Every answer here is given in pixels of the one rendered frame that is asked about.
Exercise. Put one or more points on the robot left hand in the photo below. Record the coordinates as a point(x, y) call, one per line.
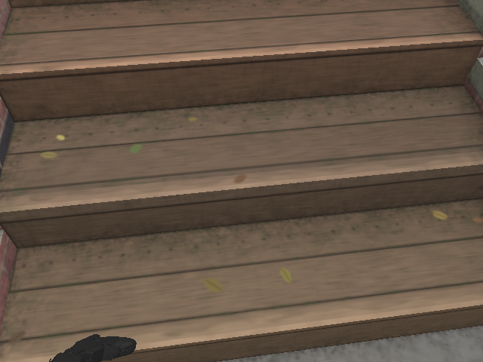
point(96, 349)

